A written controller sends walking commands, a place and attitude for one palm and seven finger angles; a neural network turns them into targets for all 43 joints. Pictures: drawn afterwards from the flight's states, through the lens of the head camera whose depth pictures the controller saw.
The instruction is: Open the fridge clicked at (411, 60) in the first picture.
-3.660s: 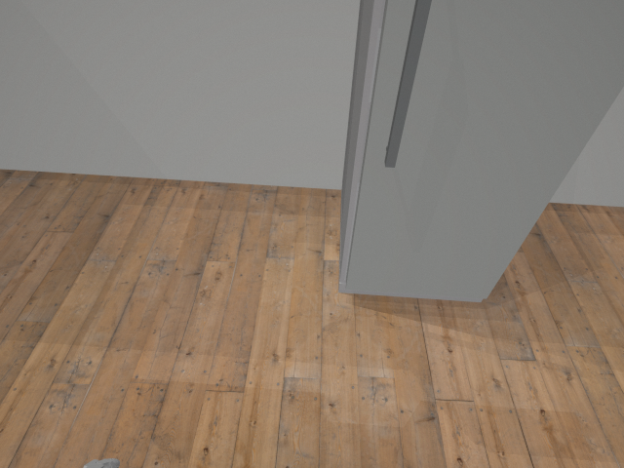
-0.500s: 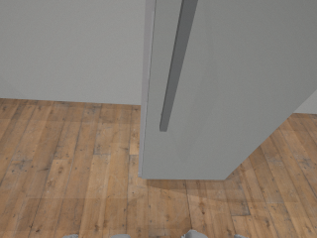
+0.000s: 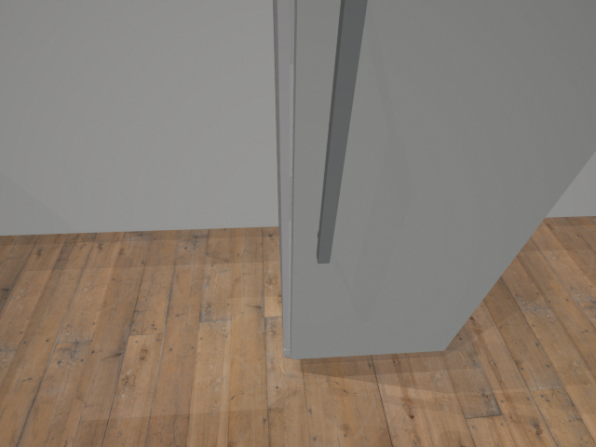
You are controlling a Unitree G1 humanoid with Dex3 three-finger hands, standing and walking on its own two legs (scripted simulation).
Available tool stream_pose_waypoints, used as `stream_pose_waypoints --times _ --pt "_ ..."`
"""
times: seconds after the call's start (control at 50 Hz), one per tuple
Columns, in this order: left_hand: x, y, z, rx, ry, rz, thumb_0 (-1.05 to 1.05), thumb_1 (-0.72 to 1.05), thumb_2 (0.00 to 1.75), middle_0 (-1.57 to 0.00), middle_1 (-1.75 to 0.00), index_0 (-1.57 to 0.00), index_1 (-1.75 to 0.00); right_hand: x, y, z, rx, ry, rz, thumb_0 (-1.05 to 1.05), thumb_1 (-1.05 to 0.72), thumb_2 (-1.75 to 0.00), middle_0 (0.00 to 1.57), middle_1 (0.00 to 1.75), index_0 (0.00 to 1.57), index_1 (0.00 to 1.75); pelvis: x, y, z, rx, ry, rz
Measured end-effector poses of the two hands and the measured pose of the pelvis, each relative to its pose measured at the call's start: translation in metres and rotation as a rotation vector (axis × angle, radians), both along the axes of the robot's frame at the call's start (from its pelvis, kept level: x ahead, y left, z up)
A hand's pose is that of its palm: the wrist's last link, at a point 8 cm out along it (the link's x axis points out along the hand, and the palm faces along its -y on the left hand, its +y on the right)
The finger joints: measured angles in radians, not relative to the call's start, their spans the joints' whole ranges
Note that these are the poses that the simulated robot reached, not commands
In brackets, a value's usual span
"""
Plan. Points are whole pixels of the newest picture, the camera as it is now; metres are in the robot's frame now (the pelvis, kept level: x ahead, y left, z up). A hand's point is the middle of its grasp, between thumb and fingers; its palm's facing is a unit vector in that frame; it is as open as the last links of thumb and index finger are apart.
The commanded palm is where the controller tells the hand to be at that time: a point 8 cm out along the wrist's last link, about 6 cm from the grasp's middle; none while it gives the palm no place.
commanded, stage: come to a stop and stand still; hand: left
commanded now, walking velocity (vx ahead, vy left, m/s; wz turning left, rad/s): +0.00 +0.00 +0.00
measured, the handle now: (333, 143) +0.49 -0.02 +0.17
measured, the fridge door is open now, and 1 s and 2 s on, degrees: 0 0 0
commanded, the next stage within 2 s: look again from close up in 1.22 s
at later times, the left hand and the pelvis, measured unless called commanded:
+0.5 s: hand out of the picture -0.09 +0.09 -0.18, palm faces +0.07 -0.99 -0.13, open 7.4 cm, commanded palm none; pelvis -0.02 -0.04 +0.00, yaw +1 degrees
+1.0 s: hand out of the picture -0.02 +0.08 -0.18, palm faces +0.06 -0.98 -0.16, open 7.4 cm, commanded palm none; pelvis +0.00 -0.07 +0.00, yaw +1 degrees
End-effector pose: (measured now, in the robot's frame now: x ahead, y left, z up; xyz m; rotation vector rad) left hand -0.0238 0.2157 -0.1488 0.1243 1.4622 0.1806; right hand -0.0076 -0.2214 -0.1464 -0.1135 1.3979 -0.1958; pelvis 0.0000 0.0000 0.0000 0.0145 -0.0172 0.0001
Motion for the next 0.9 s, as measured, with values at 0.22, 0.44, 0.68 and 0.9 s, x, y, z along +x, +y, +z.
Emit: stream_pose_waypoints --times 0.22,0.44,0.68,0.9 --pt "-0.025 -0.026 0.003 -0.017 0.012 -0.003 0.0 0.91 0.89 -0.19 -0.3 -0.2 -0.3 -0.061 0.009 -0.003 0.068 0.108 -0.039 0.01 -0.91 -0.9 0.2 0.3 0.2 0.3 -0.014 -0.015 0.002 -0.001 -0.005 0.005" --pt "-0.062 -0.062 0.002 -0.058 0.076 0.034 0.0 0.91 0.89 -0.19 -0.3 -0.2 -0.3 -0.062 -0.011 -0.002 0.058 0.104 -0.028 0.01 -0.91 -0.9 0.2 0.3 0.2 0.3 -0.019 -0.034 0.002 -0.006 -0.001 0.01" --pt "-0.055 -0.086 0.001 -0.072 0.06 0.039 0.0 0.91 0.89 -0.2 -0.3 -0.2 -0.3 -0.034 -0.027 -0.003 0.055 0.047 0.001 0.0 -0.91 -0.9 0.2 0.3 0.2 0.3 -0.014 -0.051 0.002 -0.006 -0.001 0.012" --pt "-0.019 -0.085 0.002 -0.043 -0.006 0.017 0.0 0.91 0.89 -0.19 -0.3 -0.2 -0.3 -0.021 -0.04 -0.003 0.053 0.043 0.011 0.01 -0.91 -0.9 0.2 0.3 0.2 0.3 -0.004 -0.062 0.002 -0.003 -0.005 0.012"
